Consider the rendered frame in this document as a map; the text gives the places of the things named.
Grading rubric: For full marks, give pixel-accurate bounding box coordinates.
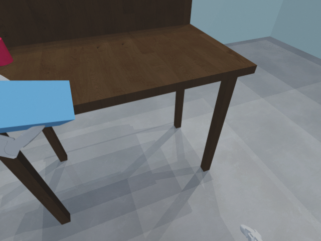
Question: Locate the robot left hand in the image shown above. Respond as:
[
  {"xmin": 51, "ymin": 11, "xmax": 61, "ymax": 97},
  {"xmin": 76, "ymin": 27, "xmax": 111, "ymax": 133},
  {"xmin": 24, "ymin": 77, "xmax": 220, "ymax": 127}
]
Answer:
[{"xmin": 0, "ymin": 75, "xmax": 45, "ymax": 159}]

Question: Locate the sponge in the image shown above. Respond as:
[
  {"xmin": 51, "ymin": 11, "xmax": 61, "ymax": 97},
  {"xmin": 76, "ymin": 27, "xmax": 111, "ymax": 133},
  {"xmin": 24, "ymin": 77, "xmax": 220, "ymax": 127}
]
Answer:
[{"xmin": 0, "ymin": 80, "xmax": 75, "ymax": 133}]

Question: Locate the table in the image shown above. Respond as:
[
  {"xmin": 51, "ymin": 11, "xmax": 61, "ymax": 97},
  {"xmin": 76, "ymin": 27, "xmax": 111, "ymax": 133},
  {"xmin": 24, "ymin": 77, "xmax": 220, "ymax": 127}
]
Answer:
[{"xmin": 0, "ymin": 0, "xmax": 257, "ymax": 225}]

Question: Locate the robot right hand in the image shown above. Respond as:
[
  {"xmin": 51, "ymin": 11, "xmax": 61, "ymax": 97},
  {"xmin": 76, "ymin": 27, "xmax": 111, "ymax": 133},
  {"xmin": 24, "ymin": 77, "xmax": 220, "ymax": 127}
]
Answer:
[{"xmin": 240, "ymin": 224, "xmax": 263, "ymax": 241}]

